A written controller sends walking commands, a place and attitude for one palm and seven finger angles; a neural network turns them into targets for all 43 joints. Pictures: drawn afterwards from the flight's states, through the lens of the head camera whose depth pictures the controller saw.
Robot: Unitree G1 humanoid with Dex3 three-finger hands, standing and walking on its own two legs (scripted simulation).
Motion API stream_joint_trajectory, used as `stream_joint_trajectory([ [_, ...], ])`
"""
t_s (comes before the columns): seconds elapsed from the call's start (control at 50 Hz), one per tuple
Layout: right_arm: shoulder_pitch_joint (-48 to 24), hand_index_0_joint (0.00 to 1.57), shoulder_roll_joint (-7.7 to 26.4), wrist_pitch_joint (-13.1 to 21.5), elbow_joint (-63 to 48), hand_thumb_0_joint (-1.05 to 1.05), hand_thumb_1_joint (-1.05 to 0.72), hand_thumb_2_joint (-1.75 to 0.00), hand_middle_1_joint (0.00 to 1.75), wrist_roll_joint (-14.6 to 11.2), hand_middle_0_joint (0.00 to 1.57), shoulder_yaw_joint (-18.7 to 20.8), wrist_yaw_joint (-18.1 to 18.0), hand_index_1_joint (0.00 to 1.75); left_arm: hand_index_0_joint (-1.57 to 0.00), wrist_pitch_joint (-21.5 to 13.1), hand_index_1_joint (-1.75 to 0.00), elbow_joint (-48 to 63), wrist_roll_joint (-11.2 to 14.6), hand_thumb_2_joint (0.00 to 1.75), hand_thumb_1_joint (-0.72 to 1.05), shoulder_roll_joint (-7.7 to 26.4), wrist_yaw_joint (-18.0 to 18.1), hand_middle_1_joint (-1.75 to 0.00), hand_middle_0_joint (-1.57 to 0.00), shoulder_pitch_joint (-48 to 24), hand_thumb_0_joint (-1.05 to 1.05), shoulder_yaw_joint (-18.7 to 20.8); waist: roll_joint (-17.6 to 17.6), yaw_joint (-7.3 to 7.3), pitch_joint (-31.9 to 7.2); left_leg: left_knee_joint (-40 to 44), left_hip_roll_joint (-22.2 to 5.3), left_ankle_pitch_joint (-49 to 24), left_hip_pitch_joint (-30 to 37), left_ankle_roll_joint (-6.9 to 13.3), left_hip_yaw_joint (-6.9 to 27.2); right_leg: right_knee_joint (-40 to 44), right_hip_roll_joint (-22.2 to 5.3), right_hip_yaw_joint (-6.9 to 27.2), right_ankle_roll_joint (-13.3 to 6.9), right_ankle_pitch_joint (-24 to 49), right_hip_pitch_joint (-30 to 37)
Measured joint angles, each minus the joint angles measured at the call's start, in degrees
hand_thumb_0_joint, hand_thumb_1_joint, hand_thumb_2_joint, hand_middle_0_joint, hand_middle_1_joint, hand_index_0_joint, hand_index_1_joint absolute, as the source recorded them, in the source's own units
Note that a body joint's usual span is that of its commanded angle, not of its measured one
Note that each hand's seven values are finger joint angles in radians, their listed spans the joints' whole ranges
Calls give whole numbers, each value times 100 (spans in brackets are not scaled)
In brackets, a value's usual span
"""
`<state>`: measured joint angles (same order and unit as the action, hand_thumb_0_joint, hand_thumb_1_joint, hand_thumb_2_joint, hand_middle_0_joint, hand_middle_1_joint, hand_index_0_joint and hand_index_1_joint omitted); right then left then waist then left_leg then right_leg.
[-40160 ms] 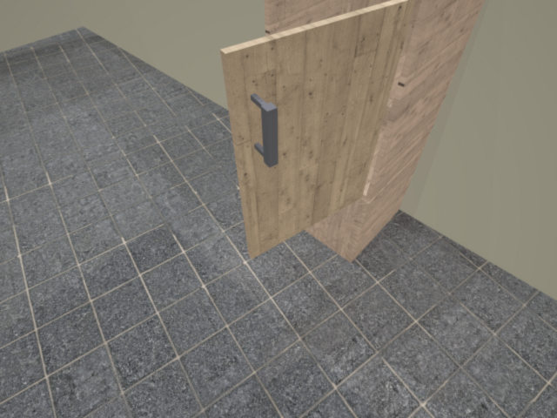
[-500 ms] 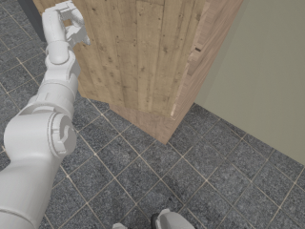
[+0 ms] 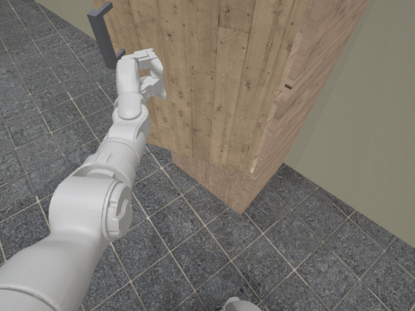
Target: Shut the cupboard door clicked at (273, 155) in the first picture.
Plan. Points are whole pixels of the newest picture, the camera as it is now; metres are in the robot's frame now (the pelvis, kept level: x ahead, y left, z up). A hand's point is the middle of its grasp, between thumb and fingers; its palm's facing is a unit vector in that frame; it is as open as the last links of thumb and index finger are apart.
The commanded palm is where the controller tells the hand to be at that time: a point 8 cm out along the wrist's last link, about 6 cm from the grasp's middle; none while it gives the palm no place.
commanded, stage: draw the hand back to the body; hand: left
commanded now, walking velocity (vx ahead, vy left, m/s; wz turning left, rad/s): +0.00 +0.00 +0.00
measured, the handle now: (109, 37) +0.68 +0.15 +0.13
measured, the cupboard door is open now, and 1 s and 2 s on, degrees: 20 20 20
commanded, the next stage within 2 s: step back with the hand held close in 1.56 s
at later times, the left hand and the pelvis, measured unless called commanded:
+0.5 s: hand (96, 128) +0.38 +0.13 +0.17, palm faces +0.05 -1.00 -0.04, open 3.1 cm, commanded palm +0.33 +0.18 +0.17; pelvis -0.01 +0.00 +0.02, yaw -1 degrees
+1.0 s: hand out of the picture +0.24 +0.24 +0.18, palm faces +0.33 -0.89 -0.32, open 4.7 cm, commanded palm +0.19 +0.29 +0.20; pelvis +0.01 +0.02 +0.03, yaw +1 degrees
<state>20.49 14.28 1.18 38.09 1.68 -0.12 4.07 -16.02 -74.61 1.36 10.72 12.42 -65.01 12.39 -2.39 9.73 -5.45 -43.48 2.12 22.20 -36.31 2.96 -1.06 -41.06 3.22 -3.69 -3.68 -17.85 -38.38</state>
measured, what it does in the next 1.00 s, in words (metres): stands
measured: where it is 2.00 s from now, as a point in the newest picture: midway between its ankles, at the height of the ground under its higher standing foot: outside the picture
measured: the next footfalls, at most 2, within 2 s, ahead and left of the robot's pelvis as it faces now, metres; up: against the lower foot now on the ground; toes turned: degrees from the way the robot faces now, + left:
none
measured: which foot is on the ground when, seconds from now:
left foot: down 0.00-1.00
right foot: down 0.00-1.00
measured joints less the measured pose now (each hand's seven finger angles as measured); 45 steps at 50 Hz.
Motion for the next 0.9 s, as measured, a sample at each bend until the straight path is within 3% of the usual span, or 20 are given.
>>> stream_joint_trajectory([
  [0.08,148,20,-35,50,-63,1,-91,-90,30,31,20,-37,-2,30,-130,-205,-150,178,-10,90,90,91,-81,-150,-130,106,2,316,11,14,-35,41,-18,-31,-15,-3,-83,-2,21,80,-13,41,-61],
  [0.14,381,20,-6,8,-113,1,-91,-90,30,21,20,14,18,30,-130,-468,-149,754,-94,90,90,141,-233,-150,-130,726,1,382,-48,-92,-126,112,-49,-13,113,-2,-204,5,61,204,-12,39,-1],
  [0.18,524,20,23,-78,-129,1,-91,-90,30,-36,20,47,19,30,-130,-464,-149,1133,-82,90,90,164,-376,-150,-130,1245,1,310,-103,-192,-152,192,-68,-3,297,2,-258,59,88,265,-7,38,154],
  [0.32,523,20,38,-222,-128,1,-91,-90,30,-306,21,71,-206,30,-130,312,-150,2958,540,90,90,-57,-771,-150,-130,3000,1,70,-100,-527,46,623,-109,-129,1152,-16,-225,550,143,267,-17,188,1043],
  [0.44,-43,20,94,26,-191,1,-91,-90,30,-410,20,111,-405,29,-130,472,-149,4571,600,90,90,-76,-1006,-150,-130,3910,2,-402,-69,-785,88,827,-67,-247,1624,-19,-120,790,100,178,-20,282,1567],
  [0.5,-416,20,154,35,-278,1,-91,-90,30,-516,20,78,-479,29,-128,908,-147,4912,719,90,90,-60,-1232,-147,-128,4143,1,-547,-117,-917,72,965,-24,-328,1855,-6,-88,909,59,155,2,333,1804],
  [0.68,-1299,20,-102,-134,-691,1,-91,-90,30,-514,20,-151,-648,29,-111,1041,-128,6410,387,90,90,311,-1093,-129,-111,5800,1,-889,-24,-1068,422,1546,34,-632,2588,-2,3,1482,10,100,21,588,2568],
  [0.82,-1238,20,-161,-47,-630,1,-91,-90,30,-385,20,-288,-691,30,-93,1180,-109,7563,259,90,89,541,-898,-109,-93,6691,2,-731,-154,-1294,598,1894,110,-764,2977,40,113,1849,-58,19,66,692,3001],
  [0.9,-1119,20,-214,-90,-488,1,-91,-90,30,-342,21,-338,-666,30,-82,1128,-97,8085,272,90,89,626,-862,-97,-82,7126,1,-480,-242,-1330,581,2046,155,-797,3126,75,128,1944,-99,17,106,684,3130],
])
